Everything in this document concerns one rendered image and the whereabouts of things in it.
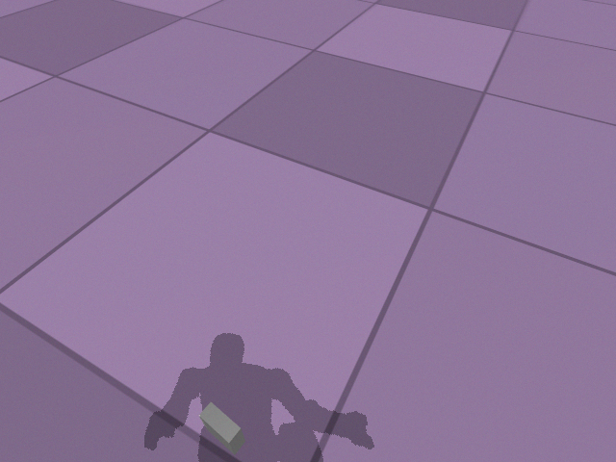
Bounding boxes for carton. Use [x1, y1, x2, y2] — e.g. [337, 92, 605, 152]
[199, 402, 245, 455]

